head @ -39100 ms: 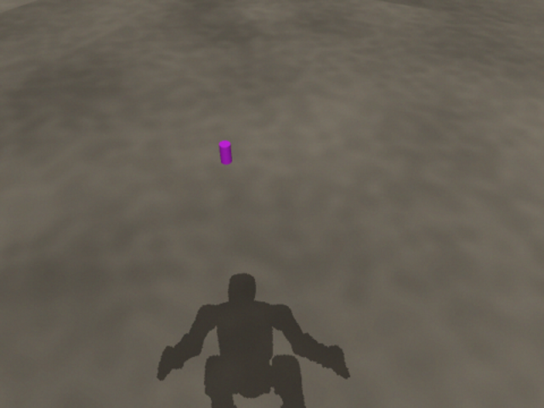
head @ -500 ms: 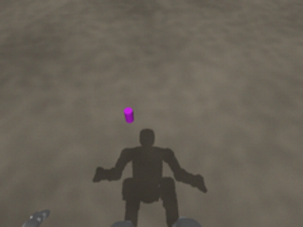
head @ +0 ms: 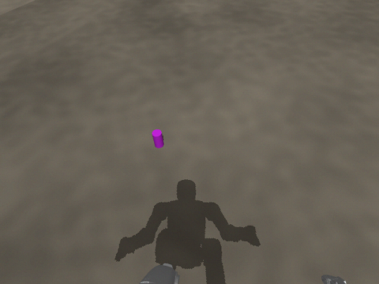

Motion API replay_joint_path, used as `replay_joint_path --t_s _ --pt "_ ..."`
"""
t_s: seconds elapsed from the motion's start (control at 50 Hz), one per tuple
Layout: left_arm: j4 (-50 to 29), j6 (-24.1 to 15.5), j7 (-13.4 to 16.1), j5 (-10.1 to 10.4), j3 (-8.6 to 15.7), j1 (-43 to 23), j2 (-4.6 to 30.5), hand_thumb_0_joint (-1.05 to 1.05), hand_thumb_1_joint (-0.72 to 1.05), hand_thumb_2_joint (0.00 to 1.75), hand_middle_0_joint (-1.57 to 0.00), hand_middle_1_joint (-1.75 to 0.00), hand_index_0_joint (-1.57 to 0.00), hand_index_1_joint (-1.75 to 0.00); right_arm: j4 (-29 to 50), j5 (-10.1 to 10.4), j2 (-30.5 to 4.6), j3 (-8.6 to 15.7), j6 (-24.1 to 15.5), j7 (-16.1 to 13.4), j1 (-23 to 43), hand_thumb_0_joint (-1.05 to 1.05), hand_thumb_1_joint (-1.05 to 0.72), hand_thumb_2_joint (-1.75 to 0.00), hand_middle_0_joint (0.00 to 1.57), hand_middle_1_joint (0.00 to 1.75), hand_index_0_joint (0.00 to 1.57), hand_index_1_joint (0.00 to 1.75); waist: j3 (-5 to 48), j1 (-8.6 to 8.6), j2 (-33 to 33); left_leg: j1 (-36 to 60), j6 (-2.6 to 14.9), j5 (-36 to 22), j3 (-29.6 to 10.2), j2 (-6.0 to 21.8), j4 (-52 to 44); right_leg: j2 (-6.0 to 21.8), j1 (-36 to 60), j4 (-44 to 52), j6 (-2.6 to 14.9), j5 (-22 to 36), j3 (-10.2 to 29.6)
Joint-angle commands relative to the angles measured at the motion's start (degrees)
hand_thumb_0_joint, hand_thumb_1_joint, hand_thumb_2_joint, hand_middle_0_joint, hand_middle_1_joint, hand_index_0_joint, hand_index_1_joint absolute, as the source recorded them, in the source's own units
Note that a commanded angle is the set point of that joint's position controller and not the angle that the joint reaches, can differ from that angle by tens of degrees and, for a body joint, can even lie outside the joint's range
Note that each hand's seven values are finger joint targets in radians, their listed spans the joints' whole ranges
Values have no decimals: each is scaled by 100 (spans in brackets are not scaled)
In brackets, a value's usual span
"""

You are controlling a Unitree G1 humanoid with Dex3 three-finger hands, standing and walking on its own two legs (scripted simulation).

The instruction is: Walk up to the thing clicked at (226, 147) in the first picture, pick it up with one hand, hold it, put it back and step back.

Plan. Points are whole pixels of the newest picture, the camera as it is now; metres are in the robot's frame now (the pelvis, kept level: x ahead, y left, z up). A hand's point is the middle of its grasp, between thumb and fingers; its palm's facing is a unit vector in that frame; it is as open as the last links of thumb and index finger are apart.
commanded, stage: step back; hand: left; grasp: from above
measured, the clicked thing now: (158, 138) +1.06 +0.27 -0.70
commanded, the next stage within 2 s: stand in 1.04 s
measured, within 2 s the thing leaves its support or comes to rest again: neither
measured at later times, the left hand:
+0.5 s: hand out of the picture +0.02 +0.28 -0.14, palm faces +0.09 -0.91 -0.40, open 7.3 cm
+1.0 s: hand out of the picture +0.09 +0.31 -0.15, palm faces +0.10 -0.93 -0.37, open 7.3 cm
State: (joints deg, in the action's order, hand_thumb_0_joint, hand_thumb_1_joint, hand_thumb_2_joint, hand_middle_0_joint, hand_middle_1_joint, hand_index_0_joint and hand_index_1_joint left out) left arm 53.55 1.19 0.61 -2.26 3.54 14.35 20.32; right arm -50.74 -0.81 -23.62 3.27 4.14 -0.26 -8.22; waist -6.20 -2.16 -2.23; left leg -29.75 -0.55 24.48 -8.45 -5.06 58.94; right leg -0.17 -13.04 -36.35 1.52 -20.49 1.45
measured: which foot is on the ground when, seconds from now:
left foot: up 0.00-0.16, down 0.18-0.46, up 0.48-0.70, down 0.72-1.00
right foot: down 0.00-1.00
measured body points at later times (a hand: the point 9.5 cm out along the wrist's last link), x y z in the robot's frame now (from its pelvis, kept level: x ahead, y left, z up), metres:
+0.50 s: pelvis -0.02 +0.00 +0.00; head -0.02 -0.01 +0.45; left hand +0.01 +0.33 -0.12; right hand +0.06 -0.31 -0.13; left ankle -0.03 +0.14 -0.72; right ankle +0.02 -0.10 -0.73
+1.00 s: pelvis +0.02 +0.03 +0.01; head +0.04 +0.04 +0.46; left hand +0.09 +0.35 -0.12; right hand +0.17 -0.24 -0.12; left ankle +0.04 +0.16 -0.73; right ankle +0.02 -0.10 -0.73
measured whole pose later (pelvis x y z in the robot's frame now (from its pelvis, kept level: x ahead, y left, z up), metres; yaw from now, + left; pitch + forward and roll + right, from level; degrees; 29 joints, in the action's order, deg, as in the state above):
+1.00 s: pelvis +0.02 +0.03 +0.01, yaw +4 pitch -2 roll -1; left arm 60.4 -1.1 0.6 0.0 1.6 6.2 21.6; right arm -60.7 -0.6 -18.5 1.1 0.0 0.4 -2.5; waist -4.4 -1.3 0.1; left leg -14.8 -0.3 14.5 0.4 1.5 31.6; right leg 1.2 -9.8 -29.9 -1.3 -17.8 -0.3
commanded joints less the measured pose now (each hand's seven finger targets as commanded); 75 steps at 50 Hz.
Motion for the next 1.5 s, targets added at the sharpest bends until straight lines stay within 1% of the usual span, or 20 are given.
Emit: replay_joint_path --t_s 0.0,0.08,0.12,0.16,0.18,0.2,0.22,0.3,0.4,0.42,0.44,0.46,0.52,0.62,0.68,0.7,0.74,0.86,1.16,1.48 --pt "-617 -329 106 -52 478 -433 1658 0 90 90 -20 -30 -20 -30 278 -55 -1005 239 -257 -3 9 0 -90 -90 20 30 20 30 351 -30 929 -92 -137 -53 72 234 11 1205 184 1452 810 49 1142" --pt "-492 -325 39 -50 524 -127 1775 0 90 90 -20 -30 -20 -30 256 -144 -907 236 -359 90 291 0 -90 -90 20 30 20 30 115 -294 1204 237 -104 549 473 439 -1683 1480 292 1794 908 -1760 1509" --pt "-519 -277 -1 -32 487 -395 1842 0 90 90 -20 -30 -20 -30 77 -127 -926 272 -421 116 -16 0 -90 -90 20 30 20 30 106 -90 1336 1088 -13 472 799 501 -2489 1585 -302 1811 897 -1759 1433" --pt "-544 -211 -32 -18 333 -458 1565 0 90 90 -20 -30 -20 -30 -258 -100 -933 356 -508 106 -572 0 -90 -90 20 30 20 30 325 236 765 2475 176 -349 883 274 -3633 1109 -920 1081 581 -1285 724" --pt "-550 -204 -44 5 227 -354 1259 0 90 90 -20 -30 -20 -30 -288 -162 -1155 441 -549 81 -754 0 -90 -90 20 30 20 30 482 351 -26 3062 379 347 -304 869 -3934 708 -1705 296 303 -1261 298" --pt "-562 -221 -48 136 193 -708 1116 0 90 90 -20 -30 -20 -30 -248 -177 -1601 481 -574 71 -749 0 -90 -90 20 30 20 30 379 492 -965 2409 1015 2454 -2343 2070 -4683 -7 -2102 -884 -36 -1288 -384" --pt "-505 -232 -35 70 342 -848 1573 0 90 90 -20 -30 -20 -30 -155 -148 -1836 544 -594 82 -624 0 -90 -90 20 30 20 30 -11 530 -540 1586 1496 2779 -2756 2484 -4935 161 -1847 -1620 -6 -1305 120" --pt "-235 -336 -144 110 298 -305 1387 0 90 90 -20 -30 -20 -30 -94 -158 -1375 388 -666 57 -118 0 -90 -90 20 30 20 30 41 190 -625 1532 1164 1173 -1150 1869 -4444 301 -1278 -995 -3 -655 6" --pt "135 -412 -68 38 363 201 1235 0 90 90 -20 -30 -20 -30 -33 -97 -928 246 -462 94 69 0 -90 -90 20 30 20 30 263 -90 -333 131 603 1071 -95 1255 -3237 -167 1112 969 -15 277 -354" --pt "129 -438 -16 -15 432 319 1435 0 90 90 -20 -30 -20 -30 13 -75 -666 148 -438 74 -35 0 -90 -90 20 30 20 30 233 -158 324 -395 395 1074 172 891 -2401 266 1416 1444 126 -410 573" --pt "85 -485 25 -62 513 461 1959 0 90 90 -20 -30 -20 -30 127 -63 -465 103 -438 52 151 0 -90 -90 20 30 20 30 197 -295 1312 -868 194 965 422 124 -1049 1702 940 2559 653 -2331 2979" --pt "-78 -500 16 -52 557 -25 2191 0 90 90 -20 -30 -20 -30 10 -111 -927 243 -425 -8 92 0 -90 -90 20 30 20 30 -223 -179 859 -370 114 850 -28 466 -449 2424 -177 2767 1188 -2977 3511" --pt "-213 -566 40 26 445 -470 1683 0 90 90 -20 -30 -20 -30 -283 -38 -947 263 -500 30 -396 0 -90 -90 20 30 20 30 -120 96 381 -17 108 108 -147 670 -546 1770 -91 2250 958 -1239 2073" --pt "-187 -525 5 58 333 -641 1604 0 90 90 -20 -30 -20 -30 -364 -62 -711 192 -555 58 -393 0 -90 -90 20 30 20 30 418 126 1127 1109 22 -88 727 649 -2101 1486 -118 1442 820 1622 824" --pt "-194 -411 13 164 186 -618 1368 0 90 90 -20 -30 -20 -30 -512 -87 -688 212 -616 -19 -437 0 -90 -90 20 30 20 30 707 258 823 2101 149 -1809 834 564 -3351 1049 -221 375 360 3008 276" --pt "-202 -397 18 198 115 -503 1202 0 90 90 -20 -30 -20 -30 -477 -118 -889 245 -644 -46 -358 0 -90 -90 20 30 20 30 959 197 329 2368 340 -2750 200 1101 -3324 771 -308 19 134 2779 93" --pt "-18 -283 42 291 153 -509 1236 0 90 90 -20 -30 -20 -30 -362 -15 -1319 242 -630 -38 168 0 -90 -90 20 30 20 30 1021 47 -309 1419 1124 -2338 -756 2045 -3476 138 211 -161 -73 80 -177" --pt "298 -360 44 205 109 -678 1416 0 90 90 -20 -30 -20 -30 -578 17 -898 91 -553 -48 578 0 -90 -90 20 30 20 30 937 115 -135 1599 333 -2393 220 1263 -3170 635 505 828 103 1813 294" --pt "752 -373 -13 192 -93 -1183 1216 0 90 90 -20 -30 -20 -30 -931 44 -799 -9 -653 30 913 0 -90 -90 20 30 20 30 1041 200 195 2556 194 -3003 343 1297 -3917 754 810 1762 -120 2135 263" --pt "903 -330 -45 161 -83 -1165 1239 0 90 90 -20 -30 -20 -30 -1090 26 -817 -58 -614 36 786 0 -90 -90 20 30 20 30 615 216 230 2318 99 -1631 354 1224 -4327 762 533 2199 -83 1016 329"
